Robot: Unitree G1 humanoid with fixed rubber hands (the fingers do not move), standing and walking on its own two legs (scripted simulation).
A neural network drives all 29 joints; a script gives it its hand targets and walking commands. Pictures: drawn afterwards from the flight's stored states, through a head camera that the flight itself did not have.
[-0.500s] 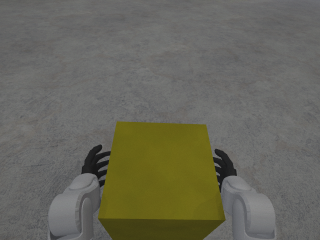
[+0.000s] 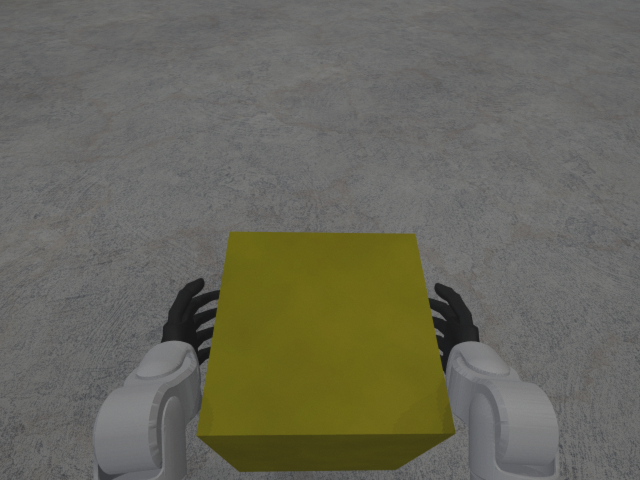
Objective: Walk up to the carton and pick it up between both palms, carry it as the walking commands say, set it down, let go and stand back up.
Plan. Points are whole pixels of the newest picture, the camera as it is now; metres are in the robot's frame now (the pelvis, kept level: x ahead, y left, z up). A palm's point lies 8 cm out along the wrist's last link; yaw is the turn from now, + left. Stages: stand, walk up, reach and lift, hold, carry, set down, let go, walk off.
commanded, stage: carry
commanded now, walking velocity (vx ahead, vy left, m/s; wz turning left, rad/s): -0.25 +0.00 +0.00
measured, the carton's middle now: (320, 362) +0.26 -0.01 +0.04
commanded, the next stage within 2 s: none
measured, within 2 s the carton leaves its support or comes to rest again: neither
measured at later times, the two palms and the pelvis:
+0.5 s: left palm out of the picture +0.05 +0.09 +0.11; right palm out of the picture +0.02 -0.20 +0.09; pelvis -0.20 -0.03 +0.01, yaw -2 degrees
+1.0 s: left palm out of the picture -0.14 +0.13 +0.11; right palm out of the picture -0.15 -0.17 +0.08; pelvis -0.38 -0.02 +0.01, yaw +0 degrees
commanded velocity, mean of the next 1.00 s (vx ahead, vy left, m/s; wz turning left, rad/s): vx -0.16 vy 0.07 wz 0.00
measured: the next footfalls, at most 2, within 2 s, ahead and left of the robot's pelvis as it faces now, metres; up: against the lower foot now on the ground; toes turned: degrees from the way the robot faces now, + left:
right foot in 0.28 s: -0.09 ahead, -0.13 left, +0.00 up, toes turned -5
left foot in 0.64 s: -0.25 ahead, +0.10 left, +0.00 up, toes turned +4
